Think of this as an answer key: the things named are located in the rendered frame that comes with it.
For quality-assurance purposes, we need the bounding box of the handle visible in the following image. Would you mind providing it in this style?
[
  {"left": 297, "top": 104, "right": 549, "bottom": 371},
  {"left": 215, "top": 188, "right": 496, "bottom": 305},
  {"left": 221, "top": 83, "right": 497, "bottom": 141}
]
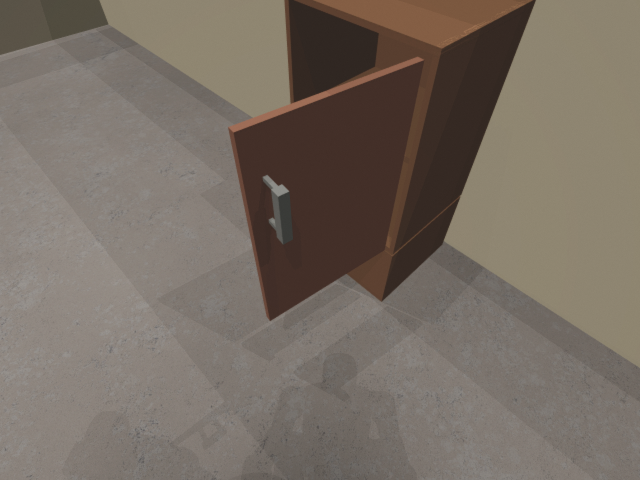
[{"left": 263, "top": 175, "right": 293, "bottom": 245}]

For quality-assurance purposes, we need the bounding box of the cupboard door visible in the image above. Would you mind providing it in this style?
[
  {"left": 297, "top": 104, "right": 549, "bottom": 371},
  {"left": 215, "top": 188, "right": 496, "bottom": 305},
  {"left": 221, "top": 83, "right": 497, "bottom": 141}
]
[{"left": 228, "top": 57, "right": 424, "bottom": 321}]

